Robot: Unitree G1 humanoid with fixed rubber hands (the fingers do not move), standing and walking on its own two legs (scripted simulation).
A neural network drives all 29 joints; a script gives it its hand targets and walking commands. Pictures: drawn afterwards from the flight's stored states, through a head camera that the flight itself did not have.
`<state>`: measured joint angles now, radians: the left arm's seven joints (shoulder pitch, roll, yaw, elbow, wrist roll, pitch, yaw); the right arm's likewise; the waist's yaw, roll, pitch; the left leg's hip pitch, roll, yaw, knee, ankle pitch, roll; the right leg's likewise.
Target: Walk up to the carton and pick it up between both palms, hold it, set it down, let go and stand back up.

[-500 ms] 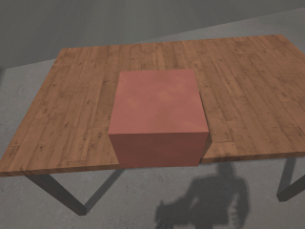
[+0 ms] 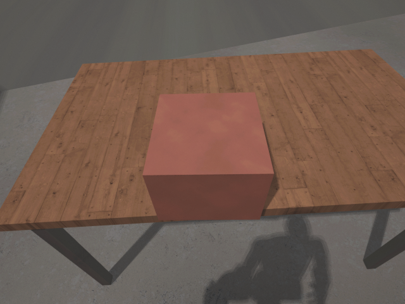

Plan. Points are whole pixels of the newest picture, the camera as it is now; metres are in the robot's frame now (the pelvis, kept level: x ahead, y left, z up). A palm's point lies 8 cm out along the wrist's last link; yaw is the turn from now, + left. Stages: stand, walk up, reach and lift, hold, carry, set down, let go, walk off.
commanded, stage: stand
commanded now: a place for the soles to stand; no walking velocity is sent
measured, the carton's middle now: (207, 154) +0.45 +0.02 +0.02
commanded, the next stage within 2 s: reach and lift in 0.06 s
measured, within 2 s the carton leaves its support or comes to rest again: neither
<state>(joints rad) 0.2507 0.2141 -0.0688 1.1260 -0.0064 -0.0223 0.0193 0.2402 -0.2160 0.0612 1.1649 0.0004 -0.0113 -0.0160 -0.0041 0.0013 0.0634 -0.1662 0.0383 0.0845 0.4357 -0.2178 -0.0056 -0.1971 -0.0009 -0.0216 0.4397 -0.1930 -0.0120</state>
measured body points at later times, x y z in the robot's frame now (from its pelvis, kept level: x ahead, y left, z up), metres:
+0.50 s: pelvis -0.01 -0.01 -0.01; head +0.01 +0.00 +0.43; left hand +0.11 +0.23 -0.11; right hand +0.15 -0.24 -0.11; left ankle +0.01 +0.12 -0.74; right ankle +0.03 -0.11 -0.74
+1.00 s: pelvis +0.03 +0.00 +0.00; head +0.05 +0.01 +0.45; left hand +0.17 +0.25 -0.07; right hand +0.18 -0.22 -0.07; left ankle +0.01 +0.12 -0.74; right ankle +0.03 -0.11 -0.74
